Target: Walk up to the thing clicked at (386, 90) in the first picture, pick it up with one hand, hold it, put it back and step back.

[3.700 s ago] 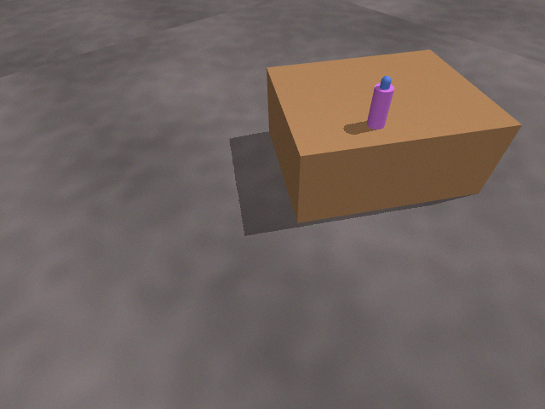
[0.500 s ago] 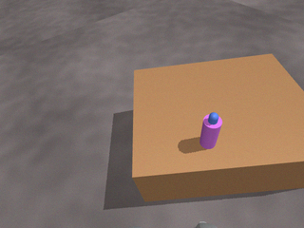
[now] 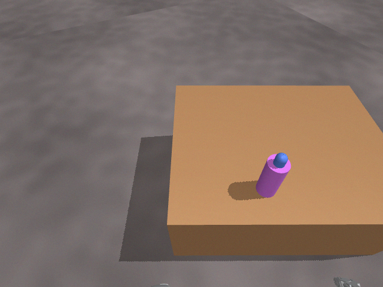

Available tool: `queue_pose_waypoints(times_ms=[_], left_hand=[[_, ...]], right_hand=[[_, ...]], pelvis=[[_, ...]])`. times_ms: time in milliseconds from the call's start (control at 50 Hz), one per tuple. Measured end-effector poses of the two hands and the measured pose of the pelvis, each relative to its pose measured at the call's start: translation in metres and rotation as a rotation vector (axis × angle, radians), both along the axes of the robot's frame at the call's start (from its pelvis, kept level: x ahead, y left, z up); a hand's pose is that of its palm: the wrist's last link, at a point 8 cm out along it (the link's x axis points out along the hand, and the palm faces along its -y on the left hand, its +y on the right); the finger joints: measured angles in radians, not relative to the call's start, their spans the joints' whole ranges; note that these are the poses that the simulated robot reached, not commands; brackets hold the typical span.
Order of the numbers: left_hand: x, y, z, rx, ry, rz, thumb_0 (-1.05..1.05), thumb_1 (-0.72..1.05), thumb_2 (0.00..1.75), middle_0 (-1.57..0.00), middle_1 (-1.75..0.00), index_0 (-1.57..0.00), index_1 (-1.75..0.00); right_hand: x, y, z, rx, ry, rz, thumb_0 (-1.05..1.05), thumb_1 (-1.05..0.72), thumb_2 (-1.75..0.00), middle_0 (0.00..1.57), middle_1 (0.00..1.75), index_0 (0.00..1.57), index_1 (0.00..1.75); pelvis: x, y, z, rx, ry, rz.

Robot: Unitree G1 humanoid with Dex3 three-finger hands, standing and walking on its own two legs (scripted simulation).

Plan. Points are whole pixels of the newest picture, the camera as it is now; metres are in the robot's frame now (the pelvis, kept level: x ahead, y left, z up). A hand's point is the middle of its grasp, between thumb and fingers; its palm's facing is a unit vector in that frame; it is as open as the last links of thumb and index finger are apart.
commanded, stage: walk up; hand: right
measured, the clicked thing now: (273, 173) +0.50 -0.25 -0.22
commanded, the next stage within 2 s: stand in 1.06 s
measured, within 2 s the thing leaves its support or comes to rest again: neither
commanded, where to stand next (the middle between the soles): +0.07 +0.02 m, yaw -1 degrees
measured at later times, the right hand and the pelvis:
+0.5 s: hand out of the picture +0.10 -0.25 -0.13, palm faces -0.02 +0.95 -0.33, open 7.4 cm; pelvis +0.01 +0.01 +0.03, yaw +0 degrees
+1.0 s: hand out of the picture +0.10 -0.26 -0.12, palm faces +0.04 +0.94 -0.33, open 7.4 cm; pelvis +0.03 +0.00 +0.03, yaw -2 degrees
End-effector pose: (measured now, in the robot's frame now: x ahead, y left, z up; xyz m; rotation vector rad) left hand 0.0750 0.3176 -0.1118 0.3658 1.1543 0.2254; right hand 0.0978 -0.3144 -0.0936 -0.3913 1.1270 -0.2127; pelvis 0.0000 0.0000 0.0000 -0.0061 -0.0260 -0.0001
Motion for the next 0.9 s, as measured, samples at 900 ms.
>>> queue_pose_waypoints(times_ms=[900], left_hand=[[0.046,-0.021,0.03,-0.04,0.029,-0.035,0.0,0.91,0.9,-0.21,-0.3,-0.21,-0.3]], right_hand=[[-0.01,0.013,0.007,0.077,0.087,-0.107,0.0,-0.91,-0.9,0.21,0.3,0.2,0.3]], pelvis=[[0.024,0.002,0.033,0.007,-0.013,-0.025]])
